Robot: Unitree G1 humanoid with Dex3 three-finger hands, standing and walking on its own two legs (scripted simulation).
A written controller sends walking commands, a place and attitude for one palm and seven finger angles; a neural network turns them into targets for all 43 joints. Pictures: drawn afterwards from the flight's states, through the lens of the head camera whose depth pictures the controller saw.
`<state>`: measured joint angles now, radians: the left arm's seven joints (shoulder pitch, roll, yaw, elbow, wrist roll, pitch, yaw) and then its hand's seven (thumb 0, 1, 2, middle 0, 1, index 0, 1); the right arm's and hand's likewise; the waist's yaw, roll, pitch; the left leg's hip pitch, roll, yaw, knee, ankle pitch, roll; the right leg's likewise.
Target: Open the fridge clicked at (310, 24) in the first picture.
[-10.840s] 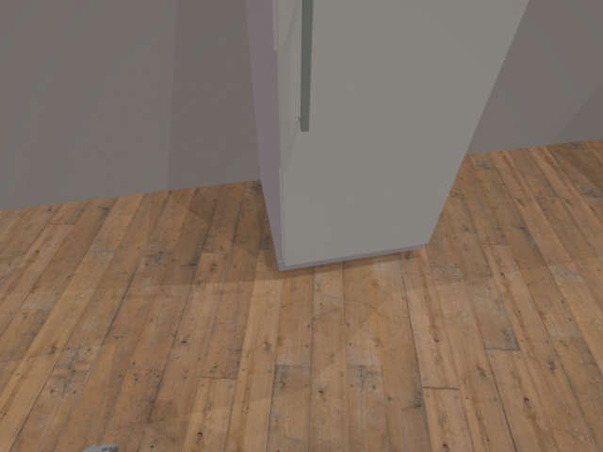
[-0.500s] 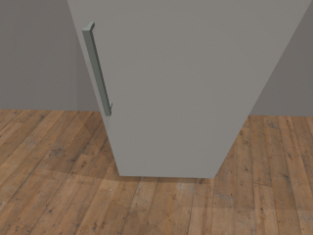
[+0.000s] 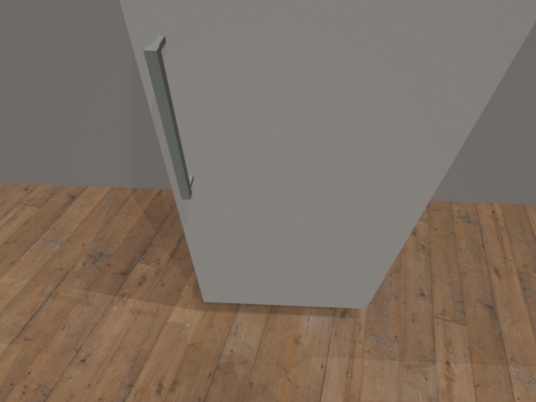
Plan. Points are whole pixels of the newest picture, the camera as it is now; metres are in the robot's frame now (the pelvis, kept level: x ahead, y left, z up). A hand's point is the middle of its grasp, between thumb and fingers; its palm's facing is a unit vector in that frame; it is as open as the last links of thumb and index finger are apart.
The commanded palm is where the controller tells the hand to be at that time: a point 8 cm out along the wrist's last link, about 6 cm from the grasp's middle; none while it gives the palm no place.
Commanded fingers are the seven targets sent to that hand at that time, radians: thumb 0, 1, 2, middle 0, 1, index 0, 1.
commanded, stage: shuffle to correct the standing spot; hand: left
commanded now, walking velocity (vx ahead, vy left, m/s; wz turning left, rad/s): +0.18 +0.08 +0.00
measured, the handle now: (175, 130) +0.53 +0.21 +0.12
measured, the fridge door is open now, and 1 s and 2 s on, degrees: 0 0 0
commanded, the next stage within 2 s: come to a stop and stand still in 0.14 s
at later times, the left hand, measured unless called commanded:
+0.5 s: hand out of the picture +0.14 +0.20 -0.17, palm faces +0.05 -0.97 -0.25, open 7.3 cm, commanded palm none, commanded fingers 0.00 0.90 0.90 -0.20 -0.30 -0.20 -0.30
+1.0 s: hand out of the picture +0.10 +0.25 -0.17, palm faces +0.07 -0.95 -0.29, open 7.3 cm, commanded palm none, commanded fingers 0.00 0.90 0.90 -0.20 -0.30 -0.20 -0.30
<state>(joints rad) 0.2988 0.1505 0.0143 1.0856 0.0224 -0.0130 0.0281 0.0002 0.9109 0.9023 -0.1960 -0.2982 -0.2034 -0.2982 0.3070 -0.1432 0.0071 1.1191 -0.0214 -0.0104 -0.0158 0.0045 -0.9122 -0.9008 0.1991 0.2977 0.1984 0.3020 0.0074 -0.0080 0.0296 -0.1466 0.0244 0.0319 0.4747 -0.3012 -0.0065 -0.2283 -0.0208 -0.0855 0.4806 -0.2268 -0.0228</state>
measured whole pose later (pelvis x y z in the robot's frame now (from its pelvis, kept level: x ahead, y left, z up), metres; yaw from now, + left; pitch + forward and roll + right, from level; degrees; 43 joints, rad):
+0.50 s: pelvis +0.08 +0.01 -0.01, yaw +3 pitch -1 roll +1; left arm 0.17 0.17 0.04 1.02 0.02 -0.04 0.04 0.01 0.94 0.90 -0.19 -0.30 -0.20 -0.30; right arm 0.42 -0.08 -0.01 1.16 0.00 -0.01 -0.04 0.01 -0.91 -0.90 0.20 0.30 0.20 0.30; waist -0.04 0.02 0.11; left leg -0.13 0.00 0.02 0.66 -0.50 0.00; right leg -0.33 -0.04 -0.12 0.61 -0.24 -0.05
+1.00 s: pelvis +0.07 +0.03 -0.01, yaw +2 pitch -3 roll +0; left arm 0.29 0.25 0.03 0.98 0.03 0.01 0.02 0.00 0.91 0.90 -0.20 -0.30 -0.21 -0.30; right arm 0.24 -0.26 -0.04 0.92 -0.02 -0.01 -0.01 0.01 -0.92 -0.90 0.20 0.30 0.20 0.30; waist 0.00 0.00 -0.01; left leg -0.16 0.02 0.09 0.56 -0.35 0.02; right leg -0.29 -0.06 -0.10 0.56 -0.22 -0.01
